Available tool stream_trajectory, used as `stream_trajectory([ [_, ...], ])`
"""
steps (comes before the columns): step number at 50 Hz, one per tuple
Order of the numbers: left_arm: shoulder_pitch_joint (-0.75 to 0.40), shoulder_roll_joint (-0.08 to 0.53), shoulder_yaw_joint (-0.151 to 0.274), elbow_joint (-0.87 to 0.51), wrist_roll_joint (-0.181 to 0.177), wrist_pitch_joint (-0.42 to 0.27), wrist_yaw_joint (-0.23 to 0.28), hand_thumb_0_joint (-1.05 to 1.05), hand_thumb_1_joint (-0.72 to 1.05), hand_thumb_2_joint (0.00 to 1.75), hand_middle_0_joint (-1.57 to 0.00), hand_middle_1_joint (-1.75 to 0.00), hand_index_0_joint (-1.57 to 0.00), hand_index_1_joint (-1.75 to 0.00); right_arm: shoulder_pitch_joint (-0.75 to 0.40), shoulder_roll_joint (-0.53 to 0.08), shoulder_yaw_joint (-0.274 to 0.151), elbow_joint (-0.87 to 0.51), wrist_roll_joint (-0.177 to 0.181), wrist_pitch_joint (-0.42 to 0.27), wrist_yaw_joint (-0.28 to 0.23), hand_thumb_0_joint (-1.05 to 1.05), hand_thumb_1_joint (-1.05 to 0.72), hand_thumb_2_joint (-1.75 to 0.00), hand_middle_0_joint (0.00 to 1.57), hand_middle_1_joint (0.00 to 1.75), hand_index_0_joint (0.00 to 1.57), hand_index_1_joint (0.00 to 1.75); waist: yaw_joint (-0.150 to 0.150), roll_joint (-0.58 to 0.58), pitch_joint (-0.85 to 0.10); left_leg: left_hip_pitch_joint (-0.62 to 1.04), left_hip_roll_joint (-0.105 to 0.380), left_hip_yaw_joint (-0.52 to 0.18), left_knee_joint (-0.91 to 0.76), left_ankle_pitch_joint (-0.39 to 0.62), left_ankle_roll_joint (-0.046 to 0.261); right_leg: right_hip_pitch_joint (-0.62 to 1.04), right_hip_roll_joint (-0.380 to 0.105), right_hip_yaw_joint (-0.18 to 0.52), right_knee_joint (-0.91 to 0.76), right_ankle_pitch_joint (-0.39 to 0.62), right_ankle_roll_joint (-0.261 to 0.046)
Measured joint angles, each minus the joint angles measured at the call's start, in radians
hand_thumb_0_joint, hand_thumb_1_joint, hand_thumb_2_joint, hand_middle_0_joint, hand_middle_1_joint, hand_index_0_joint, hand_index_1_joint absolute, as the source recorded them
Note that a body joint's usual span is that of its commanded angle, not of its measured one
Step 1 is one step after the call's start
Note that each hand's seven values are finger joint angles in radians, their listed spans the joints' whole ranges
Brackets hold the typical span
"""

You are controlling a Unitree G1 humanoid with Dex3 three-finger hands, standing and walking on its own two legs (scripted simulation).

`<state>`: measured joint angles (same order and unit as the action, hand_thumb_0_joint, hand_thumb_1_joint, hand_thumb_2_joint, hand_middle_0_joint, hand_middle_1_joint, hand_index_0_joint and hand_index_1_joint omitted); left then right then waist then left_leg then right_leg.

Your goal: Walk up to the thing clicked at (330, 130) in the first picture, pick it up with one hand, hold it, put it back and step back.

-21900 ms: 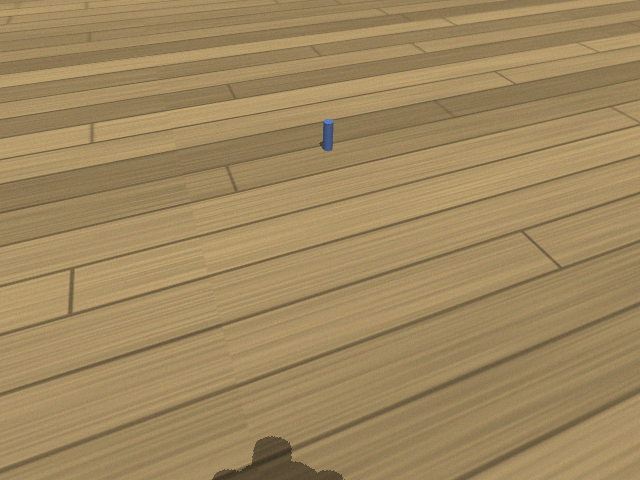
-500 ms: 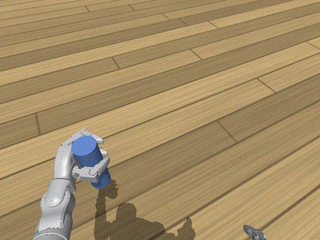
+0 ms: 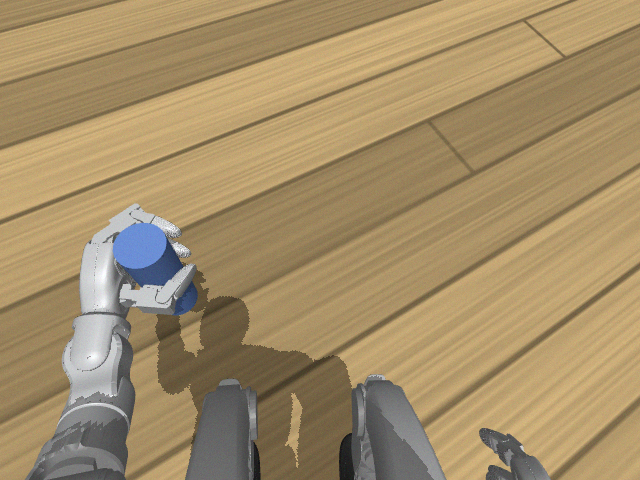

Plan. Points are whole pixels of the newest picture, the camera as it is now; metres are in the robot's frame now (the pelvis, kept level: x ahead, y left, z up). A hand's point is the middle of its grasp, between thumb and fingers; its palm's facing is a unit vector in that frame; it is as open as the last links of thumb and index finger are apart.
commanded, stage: crouch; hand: left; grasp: from the side
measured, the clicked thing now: (162, 275) +0.39 +0.19 -0.05
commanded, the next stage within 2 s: lower in 1.20 s
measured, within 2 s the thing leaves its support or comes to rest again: neither
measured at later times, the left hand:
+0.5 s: hand (187, 298) +0.41 +0.20 -0.23, palm faces +0.09 -1.00 -0.03, open 7.6 cm
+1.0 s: hand (195, 300) +0.44 +0.21 -0.32, palm faces +0.05 -1.00 -0.03, open 7.6 cm
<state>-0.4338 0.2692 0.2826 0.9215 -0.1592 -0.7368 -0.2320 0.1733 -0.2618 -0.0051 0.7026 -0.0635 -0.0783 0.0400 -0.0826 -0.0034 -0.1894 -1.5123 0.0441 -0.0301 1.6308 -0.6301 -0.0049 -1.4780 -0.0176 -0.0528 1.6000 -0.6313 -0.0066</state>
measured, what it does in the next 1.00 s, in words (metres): lowers itself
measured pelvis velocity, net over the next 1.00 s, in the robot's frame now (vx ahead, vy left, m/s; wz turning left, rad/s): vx -0.05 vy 0.00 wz -0.11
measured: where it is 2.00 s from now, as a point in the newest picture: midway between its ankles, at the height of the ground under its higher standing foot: outside the picture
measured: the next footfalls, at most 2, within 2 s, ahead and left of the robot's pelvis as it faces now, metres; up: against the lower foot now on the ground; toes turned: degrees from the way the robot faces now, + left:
none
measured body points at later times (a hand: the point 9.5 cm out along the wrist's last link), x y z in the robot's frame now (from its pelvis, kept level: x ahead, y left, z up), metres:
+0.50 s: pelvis -0.05 +0.00 -0.18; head +0.16 +0.04 +0.22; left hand +0.40 +0.25 -0.22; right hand +0.05 -0.27 -0.30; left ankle +0.05 +0.12 -0.54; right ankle +0.05 -0.12 -0.54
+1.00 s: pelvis -0.05 +0.00 -0.25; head +0.18 +0.07 +0.14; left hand +0.43 +0.26 -0.32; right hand +0.01 -0.28 -0.35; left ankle +0.05 +0.12 -0.54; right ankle +0.05 -0.12 -0.54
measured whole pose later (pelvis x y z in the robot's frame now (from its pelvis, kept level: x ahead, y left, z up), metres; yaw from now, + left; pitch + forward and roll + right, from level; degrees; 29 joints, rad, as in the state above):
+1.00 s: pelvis -0.05 +0.00 -0.25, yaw -6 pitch +28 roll -8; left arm -0.75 0.57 0.51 1.22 -0.06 -0.78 -0.24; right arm 0.08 -0.30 0.15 0.75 -0.18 0.00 0.11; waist -0.20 -0.07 0.02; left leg -2.26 0.04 -0.15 2.44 -0.68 0.00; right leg -2.18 -0.01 -0.13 2.35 -0.66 0.00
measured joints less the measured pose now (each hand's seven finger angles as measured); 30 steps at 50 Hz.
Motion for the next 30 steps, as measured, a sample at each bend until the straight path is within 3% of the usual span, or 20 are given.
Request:
stream_trajectory([
  [6,-0.071,0.016,0.040,0.051,-0.001,-0.020,0.012,0.00,-0.12,1.14,-0.85,-1.13,-0.85,-1.15,-0.044,0.014,0.010,0.021,-0.015,0.008,0.018,0.01,-0.91,-0.91,0.20,0.30,0.20,0.30,0.009,0.002,0.001,-0.191,0.000,-0.004,0.167,-0.031,0.003,-0.191,-0.001,0.003,0.168,-0.031,-0.001],
  [11,-0.143,0.047,0.061,0.130,0.023,-0.043,0.007,0.00,-0.12,1.14,-0.85,-1.13,-0.85,-1.15,-0.072,0.022,0.018,0.036,-0.035,0.010,0.035,0.01,-0.91,-0.91,0.20,0.30,0.20,0.30,0.000,-0.012,0.011,-0.327,0.000,-0.013,0.296,-0.042,0.002,-0.327,-0.002,-0.001,0.297,-0.044,-0.003],
  [18,-0.209,0.094,0.114,0.198,0.069,-0.058,0.016,0.00,-0.12,1.14,-0.85,-1.12,-0.85,-1.14,-0.090,0.013,0.032,0.039,-0.055,0.021,0.049,0.01,-0.91,-0.91,0.20,0.30,0.20,0.30,-0.034,-0.025,0.042,-0.485,-0.001,-0.031,0.459,-0.040,-0.001,-0.477,-0.003,-0.011,0.454,-0.041,-0.008],
  [30,-0.329,0.210,0.185,0.312,0.096,-0.058,0.033,0.00,-0.12,1.14,-0.86,-1.12,-0.85,-1.14,-0.070,-0.006,0.077,0.066,-0.075,0.048,0.057,0.01,-0.91,-0.91,0.20,0.30,0.20,0.30,-0.091,-0.036,0.123,-0.652,-0.003,-0.062,0.650,-0.027,-0.001,-0.634,-0.001,-0.031,0.630,-0.022,-0.010],
])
